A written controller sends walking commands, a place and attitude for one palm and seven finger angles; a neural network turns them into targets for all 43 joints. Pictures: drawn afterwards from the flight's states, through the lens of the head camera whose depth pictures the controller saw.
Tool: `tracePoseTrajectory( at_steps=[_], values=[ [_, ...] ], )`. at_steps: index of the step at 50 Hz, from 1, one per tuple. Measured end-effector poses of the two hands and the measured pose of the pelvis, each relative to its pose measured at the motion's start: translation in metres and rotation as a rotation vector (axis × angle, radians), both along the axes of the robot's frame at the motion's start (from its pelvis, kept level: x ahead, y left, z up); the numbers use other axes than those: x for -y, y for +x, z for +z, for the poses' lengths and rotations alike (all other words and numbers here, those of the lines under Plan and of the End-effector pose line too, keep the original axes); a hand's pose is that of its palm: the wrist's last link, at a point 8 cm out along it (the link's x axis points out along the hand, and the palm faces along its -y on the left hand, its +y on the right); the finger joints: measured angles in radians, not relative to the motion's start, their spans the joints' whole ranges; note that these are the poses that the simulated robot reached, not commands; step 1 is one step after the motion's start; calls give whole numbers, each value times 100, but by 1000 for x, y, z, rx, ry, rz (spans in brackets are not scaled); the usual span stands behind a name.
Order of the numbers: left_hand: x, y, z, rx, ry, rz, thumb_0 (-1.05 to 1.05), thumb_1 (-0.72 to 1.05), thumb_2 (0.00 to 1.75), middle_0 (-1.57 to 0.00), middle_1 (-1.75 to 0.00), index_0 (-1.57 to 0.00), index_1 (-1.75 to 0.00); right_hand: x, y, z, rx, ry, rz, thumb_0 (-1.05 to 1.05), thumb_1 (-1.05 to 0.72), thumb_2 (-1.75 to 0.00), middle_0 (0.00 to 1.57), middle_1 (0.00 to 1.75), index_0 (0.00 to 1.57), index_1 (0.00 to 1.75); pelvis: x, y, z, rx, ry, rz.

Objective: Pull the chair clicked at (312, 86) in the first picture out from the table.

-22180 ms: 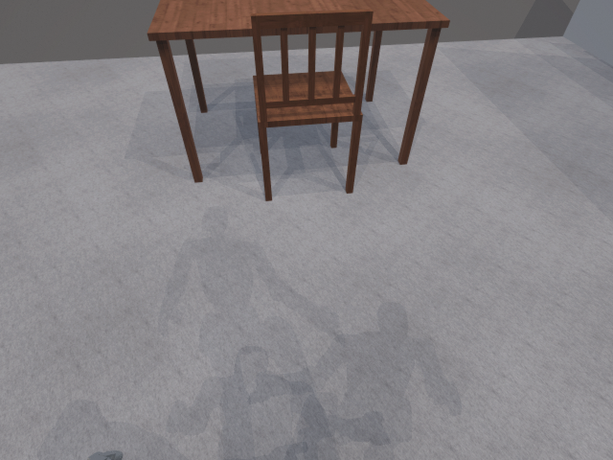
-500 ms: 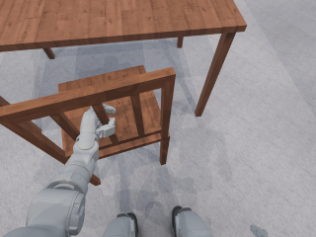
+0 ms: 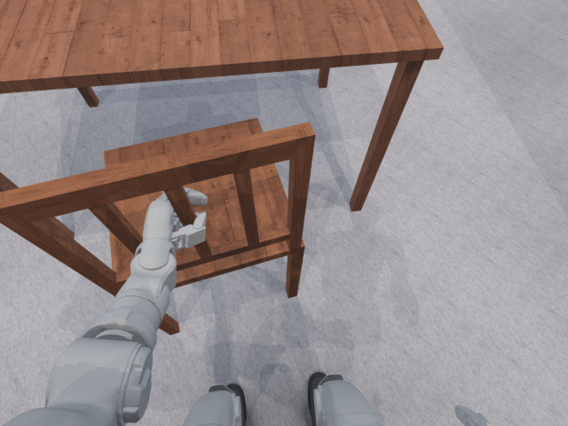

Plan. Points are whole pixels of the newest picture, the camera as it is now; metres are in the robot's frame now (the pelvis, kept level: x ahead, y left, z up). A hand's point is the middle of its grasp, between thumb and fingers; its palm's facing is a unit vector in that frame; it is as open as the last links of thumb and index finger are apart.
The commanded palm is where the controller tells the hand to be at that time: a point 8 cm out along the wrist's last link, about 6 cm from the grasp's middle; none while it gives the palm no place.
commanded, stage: step backward, pulling the chair out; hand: left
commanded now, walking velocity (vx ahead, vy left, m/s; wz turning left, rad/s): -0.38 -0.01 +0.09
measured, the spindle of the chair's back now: (191, 224) +0.44 +0.14 -0.09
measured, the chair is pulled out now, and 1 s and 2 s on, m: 0.15 0.15 0.17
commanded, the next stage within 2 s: stop walking, hand still on the chair in 1.62 s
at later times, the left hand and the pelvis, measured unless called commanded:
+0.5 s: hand (197, 229) +0.41 +0.12 -0.05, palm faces -0.01 -0.98 -0.22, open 5.4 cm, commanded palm +0.41 +0.18 -0.04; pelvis +0.00 +0.00 +0.00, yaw +0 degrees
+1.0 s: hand (197, 229) +0.41 +0.12 -0.05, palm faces +0.00 -0.98 -0.22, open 5.4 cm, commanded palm +0.41 +0.18 -0.04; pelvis +0.00 +0.00 +0.00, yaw +0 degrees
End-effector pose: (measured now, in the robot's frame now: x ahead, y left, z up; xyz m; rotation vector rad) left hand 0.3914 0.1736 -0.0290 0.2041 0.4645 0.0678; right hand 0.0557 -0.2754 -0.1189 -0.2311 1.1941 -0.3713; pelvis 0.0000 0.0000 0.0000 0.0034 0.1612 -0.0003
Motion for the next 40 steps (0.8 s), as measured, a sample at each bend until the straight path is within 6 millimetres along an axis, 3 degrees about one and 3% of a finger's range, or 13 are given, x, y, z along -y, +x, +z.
tracePoseTrajectory(
  at_steps=[40],
  values=[
    [-1, 1, 0, 0, 6, -24, 0, 65, 75, -27, -115, -50, -145, -12, 8, -2, 7, 23, 12, 0, -90, -90, 20, 30, 20, 30, -1, 0, 0, 9, -3, 1]
  ],
)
